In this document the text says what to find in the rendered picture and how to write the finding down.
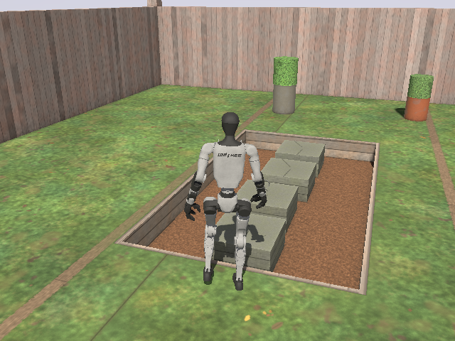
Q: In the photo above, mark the robot left upper arm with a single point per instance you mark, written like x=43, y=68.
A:
x=203, y=161

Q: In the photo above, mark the robot right shin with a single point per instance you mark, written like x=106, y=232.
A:
x=240, y=260

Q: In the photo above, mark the robot right hand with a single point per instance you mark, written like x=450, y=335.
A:
x=256, y=198

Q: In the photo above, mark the left robot foot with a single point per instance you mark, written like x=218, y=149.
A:
x=207, y=275

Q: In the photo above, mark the robot left forearm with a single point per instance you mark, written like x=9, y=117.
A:
x=193, y=192

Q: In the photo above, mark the robot right upper arm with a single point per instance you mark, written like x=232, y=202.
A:
x=254, y=162

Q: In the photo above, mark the robot right forearm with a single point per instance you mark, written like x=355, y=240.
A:
x=260, y=187

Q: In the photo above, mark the robot left hand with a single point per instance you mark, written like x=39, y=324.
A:
x=189, y=211

